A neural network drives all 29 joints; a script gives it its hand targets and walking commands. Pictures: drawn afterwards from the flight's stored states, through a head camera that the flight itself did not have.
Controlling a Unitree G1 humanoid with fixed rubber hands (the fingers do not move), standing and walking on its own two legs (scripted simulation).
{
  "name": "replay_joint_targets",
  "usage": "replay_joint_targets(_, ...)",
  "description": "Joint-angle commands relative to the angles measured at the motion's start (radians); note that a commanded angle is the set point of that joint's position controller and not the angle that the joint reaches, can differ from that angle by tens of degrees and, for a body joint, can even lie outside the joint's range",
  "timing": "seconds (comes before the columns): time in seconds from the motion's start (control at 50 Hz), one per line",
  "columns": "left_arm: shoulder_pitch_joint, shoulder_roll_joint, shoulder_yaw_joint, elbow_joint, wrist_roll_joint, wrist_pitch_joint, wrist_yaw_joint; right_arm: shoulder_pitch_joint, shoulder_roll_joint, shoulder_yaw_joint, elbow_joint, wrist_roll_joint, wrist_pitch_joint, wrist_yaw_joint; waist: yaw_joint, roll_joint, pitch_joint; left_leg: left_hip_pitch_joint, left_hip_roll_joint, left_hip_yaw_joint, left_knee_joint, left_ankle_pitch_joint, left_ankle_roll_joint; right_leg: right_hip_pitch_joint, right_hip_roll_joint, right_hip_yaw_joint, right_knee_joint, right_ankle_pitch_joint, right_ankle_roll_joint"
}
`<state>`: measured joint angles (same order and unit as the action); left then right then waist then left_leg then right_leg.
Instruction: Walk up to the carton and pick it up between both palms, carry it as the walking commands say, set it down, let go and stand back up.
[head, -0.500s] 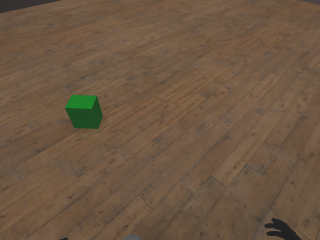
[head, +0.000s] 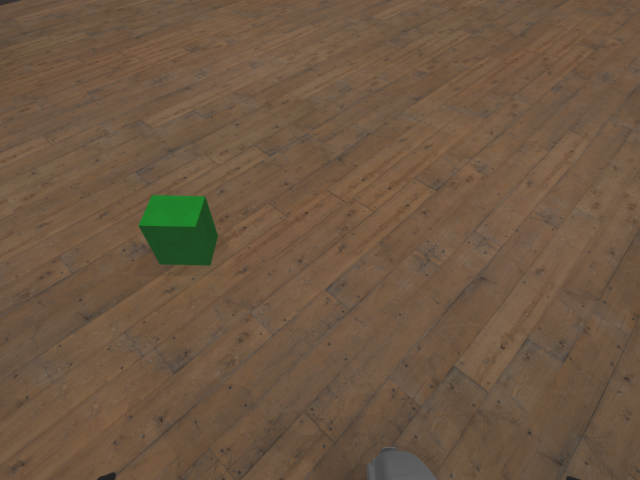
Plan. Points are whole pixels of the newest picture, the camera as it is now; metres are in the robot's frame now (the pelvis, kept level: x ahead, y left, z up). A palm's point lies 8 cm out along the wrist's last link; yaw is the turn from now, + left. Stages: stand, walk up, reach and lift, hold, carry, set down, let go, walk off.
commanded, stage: walk up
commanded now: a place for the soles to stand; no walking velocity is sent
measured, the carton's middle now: (181, 231) +1.08 +0.44 -0.64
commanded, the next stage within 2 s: none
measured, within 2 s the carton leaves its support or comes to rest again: neither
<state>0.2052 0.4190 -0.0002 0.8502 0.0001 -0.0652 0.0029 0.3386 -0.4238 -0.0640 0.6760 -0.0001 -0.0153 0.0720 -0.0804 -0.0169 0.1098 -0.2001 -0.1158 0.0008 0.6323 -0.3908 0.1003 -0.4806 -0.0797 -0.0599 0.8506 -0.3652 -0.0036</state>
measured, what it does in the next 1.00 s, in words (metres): walks ahead: right foot, then left foot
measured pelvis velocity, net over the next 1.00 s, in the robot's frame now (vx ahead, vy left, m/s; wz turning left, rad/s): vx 0.24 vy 0.04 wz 0.21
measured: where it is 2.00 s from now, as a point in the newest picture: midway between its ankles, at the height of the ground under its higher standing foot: (255, 400)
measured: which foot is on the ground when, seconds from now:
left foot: down 0.00-0.08, up 0.10-0.42, down 0.44-0.74, up 0.76-1.00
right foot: up 0.00-0.04, down 0.06-0.42, up 0.44-0.68, down 0.70-1.00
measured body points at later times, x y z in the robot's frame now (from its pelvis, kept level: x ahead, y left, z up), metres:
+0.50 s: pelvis +0.12 +0.03 -0.03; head +0.11 +0.06 +0.42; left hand +0.21 +0.35 -0.14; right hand +0.25 -0.28 -0.09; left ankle +0.20 +0.14 -0.72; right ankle +0.11 -0.10 -0.69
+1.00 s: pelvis +0.24 +0.04 -0.01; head +0.27 +0.05 +0.44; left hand +0.24 +0.38 -0.11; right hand +0.42 -0.24 -0.11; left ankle +0.28 +0.18 -0.69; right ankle +0.23 -0.07 -0.72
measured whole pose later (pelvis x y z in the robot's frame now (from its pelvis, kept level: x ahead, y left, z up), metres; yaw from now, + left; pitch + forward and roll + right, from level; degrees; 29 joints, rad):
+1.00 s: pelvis +0.24 +0.04 -0.01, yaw +12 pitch +0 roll +0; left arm 0.25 0.42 0.00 0.86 0.00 -0.09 0.02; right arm 0.32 -0.42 -0.06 0.68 0.00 0.00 0.09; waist 0.06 0.00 0.06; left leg -0.56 0.01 0.00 0.98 -0.38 0.03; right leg -0.28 -0.10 -0.18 0.77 -0.47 -0.02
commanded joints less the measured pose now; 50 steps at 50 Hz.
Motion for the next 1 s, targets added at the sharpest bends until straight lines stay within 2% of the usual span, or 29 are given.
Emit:
replay_joint_targets(0.0,0.075,0.257,0.13,-0.093,0.01,-0.051,0.018,0.017,-0.204,-0.073,-0.093,0.013,-0.023,-0.023,0.126,0.02,-0.241,-0.124,0.163,-0.291,0.041,0.8,-0.037,0.473,0.04,0.061,-0.421,0.202,-0.08)
replay_joint_targets(0.02,0.23,0.332,0.161,-0.064,0.025,-0.051,0.033,-0.007,-0.112,-0.04,-0.131,0.018,-0.028,-0.02,0.229,-0.193,-0.31,-0.39,0.05,-0.171,0.358,0.574,-0.119,0.747,-0.187,0.325,-0.509,0.153,-0.177)
replay_joint_targets(0.04,0.237,0.383,0.171,-0.072,0.009,-0.044,0.036,0.07,-0.118,-0.026,-0.119,0.0,-0.031,-0.017,0.187,-0.287,-0.342,-0.539,0.014,-0.052,0.564,-0.082,-0.139,0.816,-0.455,0.53,-0.482,0.277,-0.286)
replay_joint_targets(0.06,0.171,0.355,0.164,-0.087,-0.009,-0.043,0.039,-0.011,-0.21,-0.047,-0.099,-0.016,-0.025,-0.017,0.175,-0.086,-0.303,-0.566,0.095,-0.127,0.635,-0.108,-0.111,0.746,-0.45,0.503,-0.457,0.156,-0.321)
replay_joint_targets(0.08,0.131,0.34,0.157,-0.11,-0.004,-0.048,0.04,0.021,-0.216,-0.049,-0.092,-0.017,-0.024,-0.011,0.141,-0.038,-0.259,-0.579,0.117,-0.132,0.647,-0.09,-0.079,0.661,-0.442,0.487,-0.492,0.042,-0.316)
replay_joint_targets(0.12,0.036,0.295,0.147,-0.129,0.01,-0.045,0.037,0.059,-0.182,-0.048,-0.073,-0.013,-0.014,0.013,0.092,-0.075,-0.207,-0.556,0.173,-0.101,0.494,-0.031,-0.08,0.566,-0.347,0.271,-0.519,-0.083,-0.241)
replay_joint_targets(0.16,0.062,0.306,0.147,-0.125,0.02,-0.042,0.031,0.008,-0.174,-0.046,-0.072,-0.013,-0.004,0.032,0.114,-0.126,-0.183,-0.49,0.164,-0.034,0.386,-0.02,-0.108,0.49,-0.291,0.159,-0.531,-0.059,-0.236)
replay_joint_targets(0.26,0.055,0.338,0.151,-0.112,0.02,-0.044,0.011,-0.082,-0.165,-0.059,-0.078,-0.022,-0.01,0.049,0.133,-0.159,-0.092,-0.432,0.221,-0.007,0.177,0.025,-0.111,0.348,-0.325,0.087,-0.537,-0.058,-0.239)
replay_joint_targets(0.32,-0.105,0.377,0.148,-0.12,0.034,-0.04,0.006,0.065,-0.208,-0.092,-0.021,-0.017,-0.018,0.041,0.008,-0.136,-0.156,-0.11,0.202,0.061,0.088,0.108,-0.085,0.137,-0.278,-0.011,-0.407,-0.181,-0.17)
replay_joint_targets(0.34,-0.126,0.333,0.139,-0.131,0.041,-0.035,0.007,0.194,-0.225,-0.107,0.03,-0.014,-0.024,0.034,-0.057,-0.017,-0.212,0.093,0.192,-0.014,0.04,0.079,-0.06,0.031,-0.233,-0.049,-0.183,-0.162,-0.138)
replay_joint_targets(0.36,-0.099,0.251,0.108,-0.123,0.039,-0.027,0.008,0.306,-0.278,-0.13,0.074,-0.023,-0.026,0.01,-0.103,0.211,-0.202,0.203,0.124,-0.07,-0.049,-0.074,-0.007,-0.126,-0.147,-0.089,0.093,-0.135,-0.118)
replay_joint_targets(0.38,-0.083,0.167,0.09,-0.137,0.03,-0.028,0.008,0.276,-0.363,-0.147,0.048,-0.033,-0.028,-0.008,-0.111,0.486,-0.103,0.179,0.28,-0.508,-0.293,-0.316,0.061,-0.381,0.021,-0.109,0.396,-0.251,-0.048)
replay_joint_targets(0.4,-0.082,0.23,0.099,-0.135,0.018,-0.026,0.015,0.157,-0.357,-0.13,-0.017,-0.026,-0.034,-0.011,-0.034,0.358,-0.019,0.043,0.335,-0.815,-0.432,-0.361,0.084,-0.404,0.051,0.041,0.427,-0.21,-0.033)
replay_joint_targets(0.42,-0.073,0.282,0.11,-0.093,0.017,-0.021,0.014,0.076,-0.326,-0.113,-0.04,-0.006,-0.028,-0.014,0.022,0.173,0.057,-0.135,0.352,-0.781,-0.458,-0.521,0.084,-0.338,0.004,0.099,0.42,-0.139,-0.046)
replay_joint_targets(0.46,-0.013,0.284,0.117,-0.073,0.0,-0.011,-0.001,-0.003,-0.32,-0.103,-0.049,-0.008,-0.031,-0.022,0.056,0.168,0.087,-0.207,0.304,-0.658,-0.442,-0.436,0.057,-0.225,0.0,0.075,0.347,-0.071,-0.035)
replay_joint_targets(0.48,0.015,0.281,0.111,-0.08,0.003,-0.015,-0.001,-0.034,-0.317,-0.097,-0.065,-0.008,-0.032,-0.021,0.076,0.24,0.008,-0.19,0.311,-0.63,-0.41,-0.42,0.105,-0.169,0.012,0.041,0.276,-0.149,-0.026)
replay_joint_targets(0.54,-0.012,0.273,0.126,-0.067,-0.001,-0.025,-0.002,0.013,-0.271,-0.098,-0.05,-0.028,-0.022,-0.007,0.047,0.218,0.01,-0.281,0.275,-0.518,-0.336,-0.346,0.131,-0.051,-0.001,0.016,0.116,-0.218,-0.025)
replay_joint_targets(0.6,0.016,0.277,0.128,-0.071,0.007,-0.032,0.0,0.034,-0.279,-0.1,-0.055,-0.033,-0.014,-0.008,0.029,0.196,-0.047,-0.258,0.316,-0.594,-0.329,-0.31,0.171,-0.001,0.027,0.02,0.021,-0.217,-0.038)
replay_joint_targets(0.62,0.006,0.262,0.139,-0.055,0.009,-0.043,0.001,0.017,-0.268,-0.099,-0.05,-0.031,-0.009,-0.003,0.034,0.186,-0.022,-0.311,0.284,-0.573,-0.316,-0.311,0.168,0.061,0.047,-0.007,-0.039,-0.166,-0.044)
replay_joint_targets(0.66,0.159,0.28,0.149,-0.027,0.014,-0.059,0.015,-0.079,-0.231,-0.081,-0.082,-0.031,-0.003,0.001,0.14,0.122,-0.109,-0.53,0.18,-0.39,-0.094,-0.253,0.074,0.438,0.018,0.077,-0.297,-0.075,-0.097)
replay_joint_targets(0.68,0.281,0.36,0.18,-0.001,0.031,-0.062,0.022,-0.046,-0.147,-0.059,-0.102,-0.021,-0.006,-0.001,0.185,-0.109,-0.196,-0.712,0.045,-0.209,0.176,-0.184,-0.039,0.682,-0.136,0.33,-0.457,-0.274,-0.126)
replay_joint_targets(0.7,0.239,0.44,0.188,-0.018,0.039,-0.063,0.033,-0.062,-0.116,-0.052,-0.114,-0.031,-0.011,-0.006,0.186,-0.222,-0.164,-0.796,0.031,-0.104,0.471,-0.132,-0.077,0.619,-0.453,0.606,-0.633,-0.504,-0.203)
replay_joint_targets(0.72,0.135,0.435,0.184,-0.046,0.028,-0.064,0.042,-0.064,-0.212,-0.07,-0.083,-0.034,-0.011,-0.012,0.153,-0.023,-0.145,-0.787,0.11,-0.156,0.561,-0.077,-0.086,0.549,-0.491,0.586,-0.607,-0.467,-0.185)
replay_joint_targets(0.74,0.098,0.379,0.17,-0.053,0.022,-0.064,0.043,-0.025,-0.236,-0.08,-0.05,-0.025,-0.016,-0.003,0.117,0.048,-0.138,-0.72,0.138,-0.144,0.562,-0.008,-0.078,0.524,-0.435,0.493,-0.57,-0.399,-0.198)
replay_joint_targets(0.78,0.092,0.334,0.158,-0.052,0.022,-0.067,0.044,0.023,-0.205,-0.065,-0.044,-0.021,-0.016,0.006,0.093,-0.003,-0.131,-0.668,0.166,-0.106,0.48,0.04,-0.084,0.54,-0.359,0.29,-0.513,-0.05,-0.135)
replay_joint_targets(0.86,0.174,0.326,0.14,-0.029,0.012,-0.065,0.04,-0.088,-0.166,-0.056,-0.096,-0.021,-0.006,0.009,0.148,-0.057,-0.136,-0.655,0.186,-0.041,0.407,0.017,-0.094,0.583,-0.358,0.134,-0.382,0.561,-0.174)
replay_joint_targets(0.92,0.169,0.33,0.142,-0.023,0.01,-0.051,0.033,-0.166,-0.137,-0.046,-0.111,-0.02,-0.021,0.018,0.165,-0.097,-0.117,-0.583,0.2,0.027,0.191,0.017,-0.088,0.575,-0.326,0.012,-0.349,0.645,-0.195)
replay_joint_targets(0.96,0.067,0.347,0.139,-0.048,0.007,-0.046,0.03,-0.108,-0.136,-0.052,-0.087,-0.022,-0.026,0.02,0.111,-0.144,-0.136,-0.41,0.182,0.068,0.103,0.066,-0.07,0.465,-0.311,-0.056,-0.309,0.631,-0.157)
replay_joint_targets(0.98,-0.004,0.349,0.131,-0.051,0.008,-0.041,0.025,-0.018,-0.158,-0.07,-0.065,-0.017,-0.023,0.018,0.048,-0.197,-0.184,-0.25,0.165,0.092,0.09,0.109,-0.056,0.376,-0.297,-0.097,-0.277,0.584,-0.137)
